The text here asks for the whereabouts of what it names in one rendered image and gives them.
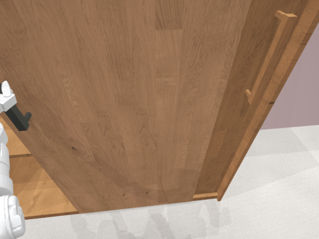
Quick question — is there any robot left upper arm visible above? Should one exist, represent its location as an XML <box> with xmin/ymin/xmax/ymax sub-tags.
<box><xmin>0</xmin><ymin>195</ymin><xmax>25</xmax><ymax>239</ymax></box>

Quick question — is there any left robot forearm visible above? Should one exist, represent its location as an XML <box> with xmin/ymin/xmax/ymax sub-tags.
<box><xmin>0</xmin><ymin>123</ymin><xmax>13</xmax><ymax>197</ymax></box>

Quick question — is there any robot left hand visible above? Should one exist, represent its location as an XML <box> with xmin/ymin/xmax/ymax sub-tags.
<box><xmin>0</xmin><ymin>81</ymin><xmax>17</xmax><ymax>113</ymax></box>

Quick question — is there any wardrobe door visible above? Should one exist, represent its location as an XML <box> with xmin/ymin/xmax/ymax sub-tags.
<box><xmin>194</xmin><ymin>0</ymin><xmax>309</xmax><ymax>195</ymax></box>
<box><xmin>0</xmin><ymin>0</ymin><xmax>251</xmax><ymax>214</ymax></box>

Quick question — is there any handle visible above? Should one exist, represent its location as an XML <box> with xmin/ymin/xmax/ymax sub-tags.
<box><xmin>248</xmin><ymin>13</ymin><xmax>297</xmax><ymax>105</ymax></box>
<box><xmin>0</xmin><ymin>83</ymin><xmax>32</xmax><ymax>131</ymax></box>

